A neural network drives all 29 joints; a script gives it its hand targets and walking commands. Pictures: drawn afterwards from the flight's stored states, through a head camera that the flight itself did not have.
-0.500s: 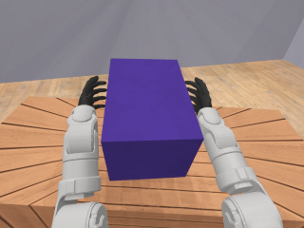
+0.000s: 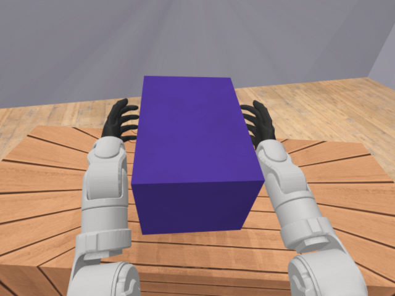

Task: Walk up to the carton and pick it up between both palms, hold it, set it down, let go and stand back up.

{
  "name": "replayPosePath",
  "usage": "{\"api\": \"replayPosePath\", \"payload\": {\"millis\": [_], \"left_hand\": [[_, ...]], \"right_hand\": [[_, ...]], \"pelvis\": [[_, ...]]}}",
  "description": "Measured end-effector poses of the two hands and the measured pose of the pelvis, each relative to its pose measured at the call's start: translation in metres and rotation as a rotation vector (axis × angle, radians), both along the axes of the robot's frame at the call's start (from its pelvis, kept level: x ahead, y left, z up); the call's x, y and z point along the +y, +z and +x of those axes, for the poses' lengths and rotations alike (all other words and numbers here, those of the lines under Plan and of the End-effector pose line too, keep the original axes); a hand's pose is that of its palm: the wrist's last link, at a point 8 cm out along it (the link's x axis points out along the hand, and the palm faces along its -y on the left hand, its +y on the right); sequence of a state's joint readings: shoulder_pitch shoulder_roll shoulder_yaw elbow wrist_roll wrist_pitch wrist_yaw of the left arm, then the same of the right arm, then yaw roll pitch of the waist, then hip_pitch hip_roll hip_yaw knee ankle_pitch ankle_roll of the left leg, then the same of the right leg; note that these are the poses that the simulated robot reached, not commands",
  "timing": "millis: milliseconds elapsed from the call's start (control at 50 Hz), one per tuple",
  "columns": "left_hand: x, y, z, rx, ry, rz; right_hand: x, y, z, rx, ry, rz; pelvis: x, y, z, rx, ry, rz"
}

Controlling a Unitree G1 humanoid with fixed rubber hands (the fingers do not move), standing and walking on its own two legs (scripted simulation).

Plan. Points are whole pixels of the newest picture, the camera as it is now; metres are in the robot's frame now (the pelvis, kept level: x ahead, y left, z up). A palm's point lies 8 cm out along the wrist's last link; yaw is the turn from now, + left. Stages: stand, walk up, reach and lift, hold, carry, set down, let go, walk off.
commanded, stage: hold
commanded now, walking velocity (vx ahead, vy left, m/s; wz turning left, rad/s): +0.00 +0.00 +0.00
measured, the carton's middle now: (190, 149) +0.39 -0.01 +0.15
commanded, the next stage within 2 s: none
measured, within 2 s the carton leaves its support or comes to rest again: neither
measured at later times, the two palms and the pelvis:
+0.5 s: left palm (113, 138) +0.37 +0.14 +0.20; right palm (263, 139) +0.36 -0.15 +0.19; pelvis +0.00 +0.00 +0.00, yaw +0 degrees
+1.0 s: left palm (112, 139) +0.37 +0.14 +0.20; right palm (262, 139) +0.36 -0.15 +0.19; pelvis +0.00 +0.00 +0.00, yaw +0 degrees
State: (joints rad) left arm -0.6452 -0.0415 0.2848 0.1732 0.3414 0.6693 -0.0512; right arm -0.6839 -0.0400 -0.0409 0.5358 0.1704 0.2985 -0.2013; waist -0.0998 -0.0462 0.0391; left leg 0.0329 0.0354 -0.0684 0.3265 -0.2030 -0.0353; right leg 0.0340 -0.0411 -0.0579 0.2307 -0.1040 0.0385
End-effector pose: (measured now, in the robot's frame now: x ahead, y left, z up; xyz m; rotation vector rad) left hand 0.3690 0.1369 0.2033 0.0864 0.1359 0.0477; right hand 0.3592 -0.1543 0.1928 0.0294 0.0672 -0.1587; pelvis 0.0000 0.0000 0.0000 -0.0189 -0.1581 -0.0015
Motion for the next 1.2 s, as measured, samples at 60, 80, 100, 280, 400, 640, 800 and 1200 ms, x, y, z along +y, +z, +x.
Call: {"api": "replayPosePath", "payload": {"millis": [60, 80, 100, 280, 400, 640, 800, 1200], "left_hand": [[0.0001, 0.0, -0.0002, 0.001, 0.001, 0.0], [0.0002, 0.0, -0.0002, 0.001, 0.001, 0.0], [0.0003, -0.0001, -0.0001, 0.002, 0.002, -0.001], [0.0011, 0.0005, 0.0001, 0.001, 0.004, 0.001], [0.0004, 0.0001, 0.0008, 0.002, 0.002, 0.002], [0.0007, 0.0, 0.0, -0.001, 0.004, 0.001], [0.0014, -0.0012, 0.0001, 0.004, 0.004, 0.002], [0.0006, -0.0006, 0.0003, 0.004, 0.002, 0.004]], "right_hand": [[0.0001, 0.0, 0.0, 0.001, 0.001, -0.001], [0.0002, -0.0001, 0.0001, 0.001, 0.001, -0.001], [0.0003, -0.0001, 0.0003, 0.002, 0.001, -0.002], [0.0011, 0.0001, 0.0011, 0.001, 0.003, -0.001], [0.0004, -0.0007, 0.0014, 0.002, 0.002, 0.0], [0.0006, -0.0004, 0.0012, -0.002, 0.004, 0.0], [0.0014, -0.0017, 0.0013, 0.002, 0.004, 0.0], [0.0006, -0.0018, 0.0009, 0.002, 0.002, 0.001]], "pelvis": [[-0.0001, 0.0, -0.0003, 0.001, -0.001, 0.0], [-0.0001, 0.0, -0.0004, 0.0, -0.001, 0.0], [-0.0002, 0.0, -0.0005, 0.0, -0.001, 0.0], [-0.0007, 0.0, -0.0005, 0.002, 0.003, 0.0], [-0.0008, 0.0001, -0.0001, 0.003, 0.004, 0.0], [-0.0007, 0.0001, 0.0005, 0.001, 0.005, 0.0], [-0.0004, 0.0001, 0.0, 0.002, 0.005, 0.0], [-0.0007, 0.0001, -0.0002, 0.001, 0.009, 0.0]]}}
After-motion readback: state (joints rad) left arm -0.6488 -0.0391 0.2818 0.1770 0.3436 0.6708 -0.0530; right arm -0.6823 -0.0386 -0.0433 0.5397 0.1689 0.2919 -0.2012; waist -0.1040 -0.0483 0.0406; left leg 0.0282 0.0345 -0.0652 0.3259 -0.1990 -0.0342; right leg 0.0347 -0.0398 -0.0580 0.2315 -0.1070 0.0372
